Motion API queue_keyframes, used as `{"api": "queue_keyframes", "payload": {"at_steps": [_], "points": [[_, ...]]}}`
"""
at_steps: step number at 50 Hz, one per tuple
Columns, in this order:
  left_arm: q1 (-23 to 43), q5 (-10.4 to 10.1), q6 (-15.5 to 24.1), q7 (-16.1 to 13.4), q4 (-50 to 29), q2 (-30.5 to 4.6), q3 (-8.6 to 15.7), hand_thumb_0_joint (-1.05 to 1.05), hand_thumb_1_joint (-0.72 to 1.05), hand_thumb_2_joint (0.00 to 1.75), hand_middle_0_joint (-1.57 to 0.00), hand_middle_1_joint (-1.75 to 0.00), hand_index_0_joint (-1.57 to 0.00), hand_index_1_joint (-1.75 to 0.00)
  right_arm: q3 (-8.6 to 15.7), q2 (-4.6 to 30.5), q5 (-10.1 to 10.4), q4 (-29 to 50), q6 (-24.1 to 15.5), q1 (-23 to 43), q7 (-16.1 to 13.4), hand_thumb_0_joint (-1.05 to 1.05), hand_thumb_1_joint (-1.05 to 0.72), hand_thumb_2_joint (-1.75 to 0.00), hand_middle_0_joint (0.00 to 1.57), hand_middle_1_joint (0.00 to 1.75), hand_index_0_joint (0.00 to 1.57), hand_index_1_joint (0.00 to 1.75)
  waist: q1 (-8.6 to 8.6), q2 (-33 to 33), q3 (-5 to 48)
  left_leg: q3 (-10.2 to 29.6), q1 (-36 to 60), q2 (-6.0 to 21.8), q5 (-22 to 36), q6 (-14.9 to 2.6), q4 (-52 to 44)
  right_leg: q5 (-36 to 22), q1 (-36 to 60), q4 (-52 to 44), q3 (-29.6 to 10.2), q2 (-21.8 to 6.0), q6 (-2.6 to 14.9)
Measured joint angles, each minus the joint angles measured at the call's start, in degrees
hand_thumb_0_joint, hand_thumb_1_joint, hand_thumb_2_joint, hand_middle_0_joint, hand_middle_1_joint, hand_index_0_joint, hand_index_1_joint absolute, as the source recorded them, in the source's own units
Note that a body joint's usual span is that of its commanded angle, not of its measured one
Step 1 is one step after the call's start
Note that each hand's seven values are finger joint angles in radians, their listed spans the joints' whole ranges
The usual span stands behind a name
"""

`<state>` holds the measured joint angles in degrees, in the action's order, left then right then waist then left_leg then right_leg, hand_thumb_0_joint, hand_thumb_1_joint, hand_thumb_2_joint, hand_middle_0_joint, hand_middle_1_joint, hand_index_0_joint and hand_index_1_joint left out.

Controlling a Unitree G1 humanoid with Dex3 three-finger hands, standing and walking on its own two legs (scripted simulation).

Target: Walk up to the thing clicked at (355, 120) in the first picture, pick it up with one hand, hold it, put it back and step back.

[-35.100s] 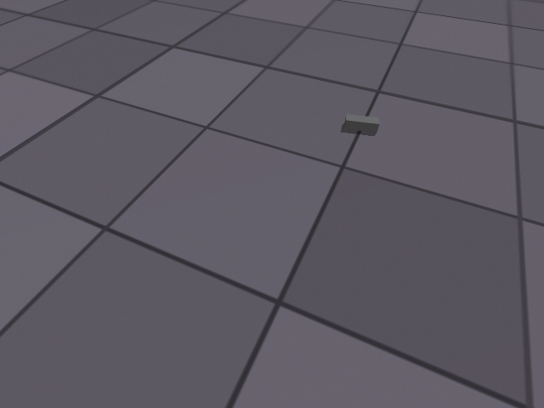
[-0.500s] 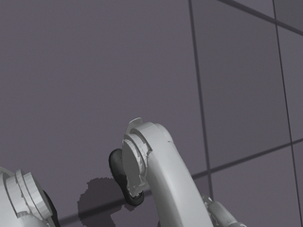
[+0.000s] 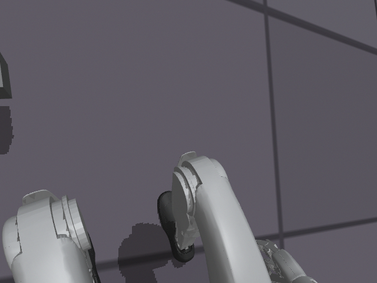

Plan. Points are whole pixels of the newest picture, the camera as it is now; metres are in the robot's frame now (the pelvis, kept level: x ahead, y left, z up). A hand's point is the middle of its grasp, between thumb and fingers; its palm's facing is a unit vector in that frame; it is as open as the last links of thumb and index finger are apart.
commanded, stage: settle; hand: left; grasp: from above
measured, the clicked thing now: out of the picture +0.52 +0.35 -0.21
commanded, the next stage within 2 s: lift in 0.02 s
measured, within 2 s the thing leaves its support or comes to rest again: neither
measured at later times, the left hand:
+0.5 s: hand out of the picture +0.47 +0.34 -0.09, palm faces -0.50 -0.11 -0.86, open 9.9 cm
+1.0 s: hand out of the picture +0.38 +0.33 +0.10, palm faces -0.42 -0.11 -0.90, open 10.1 cm
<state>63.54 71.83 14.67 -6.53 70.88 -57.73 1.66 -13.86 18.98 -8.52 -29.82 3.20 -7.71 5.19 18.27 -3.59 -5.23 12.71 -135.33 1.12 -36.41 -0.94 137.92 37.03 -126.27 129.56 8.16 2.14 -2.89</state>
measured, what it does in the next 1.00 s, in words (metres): rises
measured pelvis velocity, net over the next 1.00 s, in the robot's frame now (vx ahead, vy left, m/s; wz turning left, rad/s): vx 0.00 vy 0.00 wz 0.16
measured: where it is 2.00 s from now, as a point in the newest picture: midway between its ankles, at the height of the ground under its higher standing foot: (135, 256)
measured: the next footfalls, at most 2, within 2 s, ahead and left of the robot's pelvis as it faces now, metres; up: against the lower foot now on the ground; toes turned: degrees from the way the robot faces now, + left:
none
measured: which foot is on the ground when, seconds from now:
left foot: down 0.00-1.00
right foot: down 0.00-1.00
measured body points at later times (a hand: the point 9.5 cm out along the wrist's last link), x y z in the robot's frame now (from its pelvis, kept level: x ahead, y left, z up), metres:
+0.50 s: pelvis -0.01 +0.00 +0.04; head +0.24 +0.11 +0.40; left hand +0.49 +0.35 -0.04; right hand +0.07 -0.27 -0.05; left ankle +0.08 +0.13 -0.30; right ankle +0.12 -0.13 -0.30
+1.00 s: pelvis +0.00 +0.00 +0.17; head +0.17 +0.06 +0.59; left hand +0.40 +0.33 +0.15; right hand +0.16 -0.24 +0.05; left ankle +0.08 +0.13 -0.30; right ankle +0.12 -0.13 -0.30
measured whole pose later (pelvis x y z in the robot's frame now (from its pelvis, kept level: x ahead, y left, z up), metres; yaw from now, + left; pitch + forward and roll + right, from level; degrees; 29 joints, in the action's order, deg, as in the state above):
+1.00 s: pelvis +0.00 +0.00 +0.17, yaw +9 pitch +30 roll -6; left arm 34.7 58.1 10.6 -0.2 45.0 -37.4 -1.6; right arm -1.6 13.7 0.0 -36.2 6.5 -7.6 -1.2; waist 7.1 2.9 8.9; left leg 4.2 -101.8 1.9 -33.3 -0.9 104.3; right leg 34.2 -97.2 100.9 2.2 0.1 -2.6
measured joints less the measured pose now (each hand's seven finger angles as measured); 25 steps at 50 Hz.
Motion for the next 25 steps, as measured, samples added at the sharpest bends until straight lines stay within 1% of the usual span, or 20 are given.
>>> {"api": "queue_keyframes", "payload": {"at_steps": [5,8,13,18,22,25], "points": [[0.7,0.3,-0.6,0.1,0.2,0.6,0.0,0.01,0.07,0.41,-0.70,-0.46,-0.73,-0.43,0.5,-0.4,0.3,-0.2,0.6,-0.6,-0.2,0.00,-0.92,-0.91,0.20,0.30,0.20,0.30,0.10,0.6,0.9,-0.6,-0.4,-0.1,0.6,-0.19,-0.5,-0.4,-0.5,-0.1,-0.5,-0.2,0.03],[0.6,-0.1,-1.4,0.8,-0.3,1.2,0.1,0.01,0.07,0.41,-0.70,-0.46,-0.73,-0.43,1.1,-0.8,0.7,-0.3,1.1,-1.3,-0.3,0.00,-0.93,-0.91,0.20,0.30,0.20,0.30,0.01,1.0,1.5,-1.1,-0.5,0.0,0.9,-0.34,-1.0,-0.6,-0.7,-0.4,-0.9,-0.2,-0.12],[-1.0,-1.9,-3.0,3.4,-2.8,2.9,0.2,0.01,0.08,0.40,-0.69,-0.46,-0.72,-0.43,2.2,-1.3,1.5,-0.5,2.3,-2.5,-0.8,0.00,-0.93,-0.91,0.20,0.30,0.20,0.30,-0.59,2.2,2.4,-2.0,0.1,0.1,1.3,-0.59,-2.6,-0.8,-0.4,-1.5,-1.6,-0.4,-0.07],[-4.1,-4.8,-3.3,7.2,-6.9,4.9,0.8,0.01,0.08,0.41,-0.68,-0.48,-0.71,-0.45,3.4,-1.7,2.6,-0.8,3.8,-3.4,-1.5,0.00,-0.93,-0.91,0.21,0.30,0.20,0.30,-1.67,3.3,3.7,-3.0,1.7,0.1,1.5,-0.74,-5.1,-0.8,0.8,-3.6,-2.3,-0.8,-0.11],[-7.5,-6.7,-1.9,10.3,-10.8,6.1,1.3,0.01,0.09,0.40,-0.67,-0.49,-0.70,-0.46,4.6,-1.8,3.3,-1.2,4.8,-3.7,-2.3,0.00,-0.93,-0.91,0.21,0.30,0.20,0.30,-2.76,3.7,5.0,-3.7,3.7,0.1,1.5,-0.71,-7.3,-0.8,2.5,-5.3,-2.8,-1.0,0.07],[-10.0,-8.0,-0.4,11.3,-13.4,7.0,1.3,0.01,0.09,0.41,-0.67,-0.49,-0.69,-0.46,5.8,-1.8,3.7,-1.7,5.3,-3.6,-3.0,0.01,-0.93,-0.91,0.21,0.30,0.21,0.30,-3.73,3.9,6.3,-4.3,5.3,0.1,1.6,-0.70,-9.0,-0.8,3.9,-6.6,-3.2,-1.2,0.19]]}}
